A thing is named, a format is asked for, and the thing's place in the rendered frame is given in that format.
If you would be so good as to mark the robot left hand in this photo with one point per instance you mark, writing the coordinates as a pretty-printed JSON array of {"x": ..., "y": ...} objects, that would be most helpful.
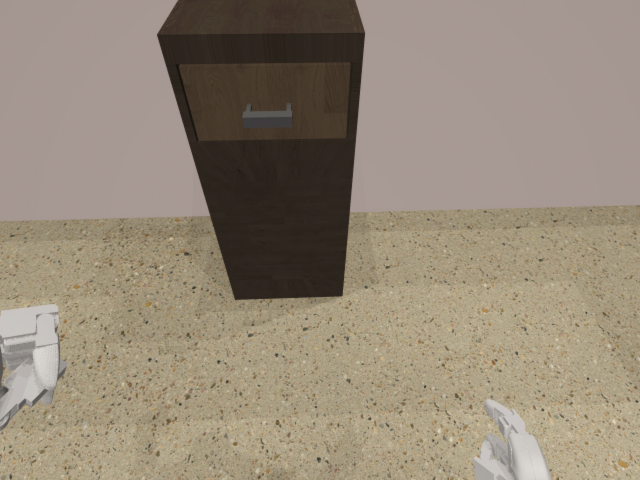
[{"x": 30, "y": 346}]

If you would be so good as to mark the handle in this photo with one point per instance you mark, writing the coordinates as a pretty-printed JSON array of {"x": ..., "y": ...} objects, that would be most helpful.
[{"x": 267, "y": 119}]

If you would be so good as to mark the drawer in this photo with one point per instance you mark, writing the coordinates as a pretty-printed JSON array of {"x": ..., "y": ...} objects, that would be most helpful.
[{"x": 219, "y": 93}]

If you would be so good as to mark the robot right hand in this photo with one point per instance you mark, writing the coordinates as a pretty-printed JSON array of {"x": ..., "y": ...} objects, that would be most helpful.
[{"x": 521, "y": 458}]

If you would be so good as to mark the cabinet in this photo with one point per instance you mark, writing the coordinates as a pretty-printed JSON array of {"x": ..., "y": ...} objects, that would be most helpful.
[{"x": 280, "y": 208}]

